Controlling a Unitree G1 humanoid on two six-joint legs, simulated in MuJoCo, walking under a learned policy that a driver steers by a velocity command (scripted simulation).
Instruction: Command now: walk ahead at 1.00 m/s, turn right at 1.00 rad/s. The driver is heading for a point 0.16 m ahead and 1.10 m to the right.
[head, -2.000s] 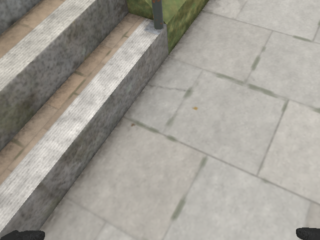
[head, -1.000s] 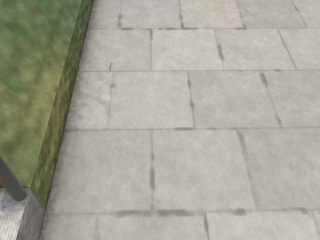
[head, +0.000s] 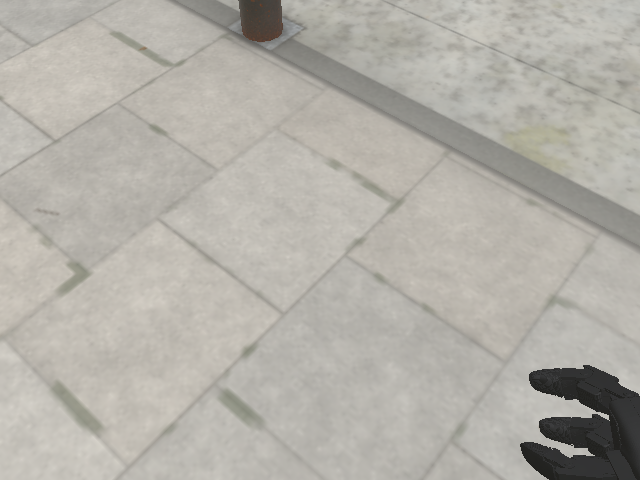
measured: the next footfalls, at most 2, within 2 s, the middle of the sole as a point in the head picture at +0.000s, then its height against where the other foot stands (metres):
left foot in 0.04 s outside the picture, level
right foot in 0.48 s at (435, 419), level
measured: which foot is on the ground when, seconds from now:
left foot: up 0.00-0.02, down 0.04-0.48, up 0.50-0.86, down 0.88-1.00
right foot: down 0.00-0.04, up 0.06-0.46, down 0.48-0.86, up 0.88-1.00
